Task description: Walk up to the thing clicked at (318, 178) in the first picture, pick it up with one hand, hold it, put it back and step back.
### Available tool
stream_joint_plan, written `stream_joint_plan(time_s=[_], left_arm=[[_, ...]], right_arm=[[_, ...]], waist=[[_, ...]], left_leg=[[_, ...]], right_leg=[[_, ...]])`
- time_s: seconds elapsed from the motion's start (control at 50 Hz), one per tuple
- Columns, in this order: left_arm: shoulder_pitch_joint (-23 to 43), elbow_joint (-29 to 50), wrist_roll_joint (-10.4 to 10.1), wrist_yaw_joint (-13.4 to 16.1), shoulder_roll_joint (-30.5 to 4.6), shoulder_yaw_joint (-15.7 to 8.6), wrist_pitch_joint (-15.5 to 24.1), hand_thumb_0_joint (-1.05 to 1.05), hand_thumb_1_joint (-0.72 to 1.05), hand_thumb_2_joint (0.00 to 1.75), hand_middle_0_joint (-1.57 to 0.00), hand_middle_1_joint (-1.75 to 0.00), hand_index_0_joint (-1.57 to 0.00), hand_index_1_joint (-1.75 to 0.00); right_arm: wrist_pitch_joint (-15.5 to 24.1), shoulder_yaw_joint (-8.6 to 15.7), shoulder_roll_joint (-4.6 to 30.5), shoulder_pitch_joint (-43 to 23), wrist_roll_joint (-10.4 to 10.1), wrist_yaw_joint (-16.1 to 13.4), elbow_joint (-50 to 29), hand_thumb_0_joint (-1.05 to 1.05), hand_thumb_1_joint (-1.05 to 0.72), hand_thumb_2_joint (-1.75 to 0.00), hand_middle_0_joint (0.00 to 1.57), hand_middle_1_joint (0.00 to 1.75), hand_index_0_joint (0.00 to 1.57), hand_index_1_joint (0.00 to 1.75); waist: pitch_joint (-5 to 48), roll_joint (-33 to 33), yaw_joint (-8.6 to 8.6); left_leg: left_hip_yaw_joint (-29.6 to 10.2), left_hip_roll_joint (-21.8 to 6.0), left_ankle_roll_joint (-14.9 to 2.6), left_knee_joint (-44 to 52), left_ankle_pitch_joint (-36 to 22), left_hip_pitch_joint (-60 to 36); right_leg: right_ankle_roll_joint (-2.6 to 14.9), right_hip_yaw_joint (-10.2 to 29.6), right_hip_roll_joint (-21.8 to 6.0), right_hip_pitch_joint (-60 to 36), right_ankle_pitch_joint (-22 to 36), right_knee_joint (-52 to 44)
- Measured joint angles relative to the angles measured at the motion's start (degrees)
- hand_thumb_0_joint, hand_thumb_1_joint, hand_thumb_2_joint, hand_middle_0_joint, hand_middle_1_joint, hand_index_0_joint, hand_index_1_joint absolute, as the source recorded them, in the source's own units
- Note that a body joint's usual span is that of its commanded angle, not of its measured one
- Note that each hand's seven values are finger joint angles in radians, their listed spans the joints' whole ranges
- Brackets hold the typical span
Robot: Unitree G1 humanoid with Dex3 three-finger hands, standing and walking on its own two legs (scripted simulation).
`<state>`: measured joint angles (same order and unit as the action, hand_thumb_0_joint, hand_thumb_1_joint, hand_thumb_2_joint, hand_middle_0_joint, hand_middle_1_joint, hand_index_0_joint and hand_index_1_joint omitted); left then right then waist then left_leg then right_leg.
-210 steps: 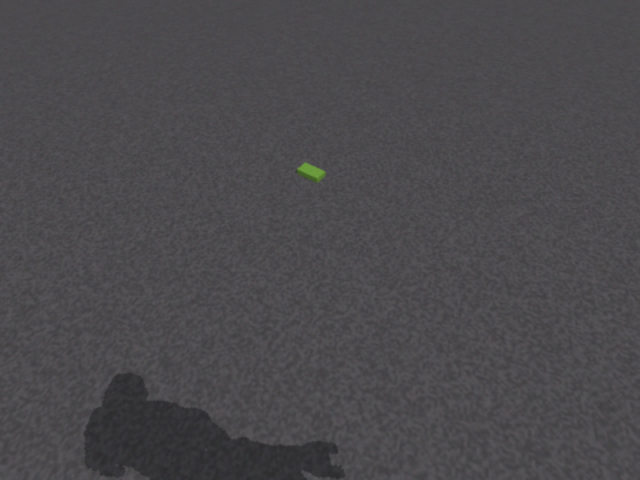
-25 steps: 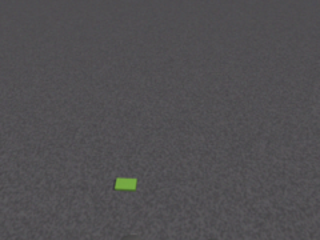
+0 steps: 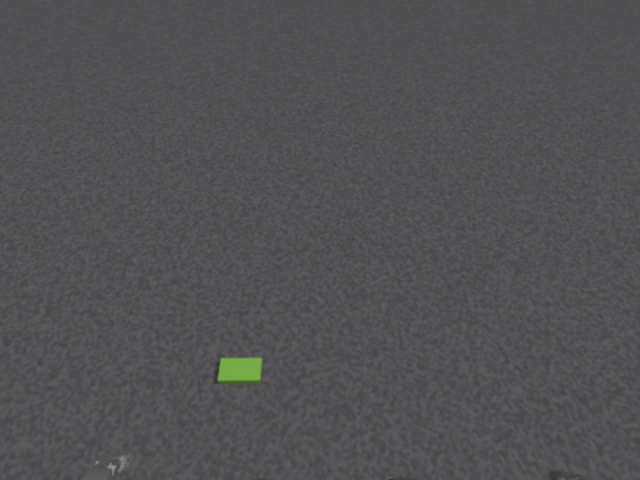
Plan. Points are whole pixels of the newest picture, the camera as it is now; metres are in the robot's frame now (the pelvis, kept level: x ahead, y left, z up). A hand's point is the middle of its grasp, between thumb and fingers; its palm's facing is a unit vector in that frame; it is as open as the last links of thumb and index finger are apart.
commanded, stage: walk up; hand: left
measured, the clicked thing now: (240, 370) +0.52 +0.26 -0.74
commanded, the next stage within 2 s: stand in 1.22 s
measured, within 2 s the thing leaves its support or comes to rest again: neither
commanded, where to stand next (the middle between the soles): +0.08 -0.04 m, yaw +1 degrees
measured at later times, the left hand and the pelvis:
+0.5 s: hand out of the picture +0.11 +0.22 -0.13, palm faces -0.03 -0.95 -0.30, open 7.4 cm; pelvis +0.01 -0.02 +0.03, yaw -1 degrees
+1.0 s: hand out of the picture +0.14 +0.23 -0.12, palm faces -0.03 -0.95 -0.31, open 7.4 cm; pelvis +0.03 -0.02 +0.03, yaw -1 degrees
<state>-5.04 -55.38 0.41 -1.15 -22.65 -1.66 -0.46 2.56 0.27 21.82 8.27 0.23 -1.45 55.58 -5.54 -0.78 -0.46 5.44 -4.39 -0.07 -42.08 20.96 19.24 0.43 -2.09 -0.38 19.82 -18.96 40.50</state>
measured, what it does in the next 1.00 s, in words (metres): stands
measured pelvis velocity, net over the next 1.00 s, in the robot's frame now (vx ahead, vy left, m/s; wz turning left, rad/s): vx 0.03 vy -0.02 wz -0.03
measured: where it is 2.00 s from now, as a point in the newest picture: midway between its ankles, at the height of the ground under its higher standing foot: outside the picture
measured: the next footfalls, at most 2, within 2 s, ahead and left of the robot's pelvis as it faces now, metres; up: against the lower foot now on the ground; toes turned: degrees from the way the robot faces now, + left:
none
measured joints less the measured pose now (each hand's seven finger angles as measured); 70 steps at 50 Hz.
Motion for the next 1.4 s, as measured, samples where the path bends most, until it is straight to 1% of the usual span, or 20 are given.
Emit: stream_joint_plan(time_s=[0.08, 0.22, 0.36, 0.48, 0.68, 0.92, 1.22, 1.32, 1.4], left_arm=[[0.2, -1.3, 0.1, -0.4, 0.2, 0.1, -0.1, 0.01, 0.91, 0.89, -0.21, -0.3, -0.2, -0.3], [-0.2, -4.3, 0.2, -0.6, 1.5, 0.8, -0.2, 0.01, 0.9, 0.89, -0.21, -0.3, -0.2, -0.3], [0.1, -6.1, 0.1, -0.9, 2.7, 0.7, -0.7, 0.01, 0.9, 0.89, -0.21, -0.3, -0.2, -0.3], [0.3, -7.2, -0.1, -1.0, 3.2, 0.4, -0.8, 0.01, 0.9, 0.89, -0.21, -0.3, -0.2, -0.3], [1.1, -7.8, -0.1, -0.7, 2.7, -0.3, -0.9, 0.01, 0.9, 0.89, -0.21, -0.3, -0.2, -0.3], [1.7, -7.7, -0.1, -0.5, 2.4, -0.3, -0.9, 0.01, 0.91, 0.89, -0.21, -0.3, -0.2, -0.3], [0.2, -7.7, 0.3, -0.5, 2.7, -0.1, -0.8, 0.01, 0.91, 0.89, -0.21, -0.3, -0.2, -0.3], [0.1, -9.1, -0.3, 0.3, 3.2, 0.7, 0.6, 0.01, 0.91, 0.89, -0.21, -0.3, -0.2, -0.3], [0.4, -9.5, -0.4, 0.7, 3.4, 1.1, 1.1, 0.01, 0.9, 0.89, -0.21, -0.3, -0.2, -0.3]], right_arm=[[-0.3, -0.1, 0.6, -1.1, 0.1, 0.2, 1.7, 0.01, -0.9, -0.9, 0.2, 0.3, 0.21, 0.3], [-0.6, 0.0, 1.4, -1.9, 0.1, 0.7, 4.7, 0.01, -0.9, -0.9, 0.2, 0.3, 0.2, 0.3], [-0.9, -0.2, 0.7, -1.0, 0.5, 1.0, 7.7, 0.01, -0.91, -0.9, 0.2, 0.3, 0.2, 0.3], [-0.9, -0.4, -0.3, -0.2, 0.6, 0.9, 9.2, 0.01, -0.9, -0.9, 0.2, 0.3, 0.2, 0.3], [-0.8, -0.2, -1.2, -1.0, 0.5, 0.6, 9.3, 0.01, -0.9, -0.9, 0.2, 0.3, 0.2, 0.3], [-0.8, 0.2, -1.2, -3.2, 0.5, 0.4, 8.5, 0.01, -0.9, -0.9, 0.2, 0.3, 0.2, 0.3], [-1.3, 0.5, -1.3, -3.3, 0.5, 0.6, 8.4, 0.01, -0.9, -0.9, 0.2, 0.3, 0.2, 0.3], [-2.1, 0.3, -1.4, -3.6, 0.7, 1.1, 9.5, 0.01, -0.91, -0.9, 0.2, 0.3, 0.2, 0.3], [-2.4, 0.1, -1.8, -3.7, 0.7, 1.5, 10.1, 0.01, -0.91, -0.9, 0.2, 0.3, 0.2, 0.3]], waist=[[1.0, -0.3, -0.11], [2.0, 0.1, -0.33], [2.3, 0.2, -0.12], [2.4, 0.1, -0.21], [2.4, 0.0, -0.41], [2.8, -0.1, -0.18], [2.8, 0.0, -0.04], [2.6, 0.6, -0.6], [2.7, 1.0, -0.67]], left_leg=[[0.3, 0.2, 0.74, 3.9, -2.0, -2.0], [0.7, 0.3, 1.5, 10.2, -5.3, -5.6], [0.7, 0.1, 1.99, 15.5, -7.8, -8.2], [0.9, 0.0, 2.22, 18.3, -8.8, -9.7], [1.3, -0.1, 2.14, 19.8, -8.8, -10.8], [1.7, 0.1, 2.04, 21.2, -8.8, -12.2], [1.9, -0.3, 2.23, 22.0, -8.8, -13.1], [1.6, -0.1, 2.28, 23.6, -9.5, -14.4], [1.5, 0.2, 2.23, 24.6, -10.1, -15.1]], right_leg=[[0.65, 0.2, 0.0, -1.2, 1.2, -2.4], [1.34, 0.3, 0.4, -3.9, 3.4, -7.0], [1.57, 0.2, 0.8, -6.3, 5.7, -11.9], [1.57, 0.3, 1.2, -8.0, 6.9, -15.0], [1.33, 0.6, 1.4, -9.2, 7.4, -17.1], [1.04, 1.0, 1.3, -10.3, 7.4, -18.2], [1.17, 1.2, 1.7, -11.4, 7.7, -19.5], [1.03, 0.9, 1.6, -12.9, 8.4, -21.2], [0.94, 0.7, 1.4, -13.6, 8.8, -22.1]])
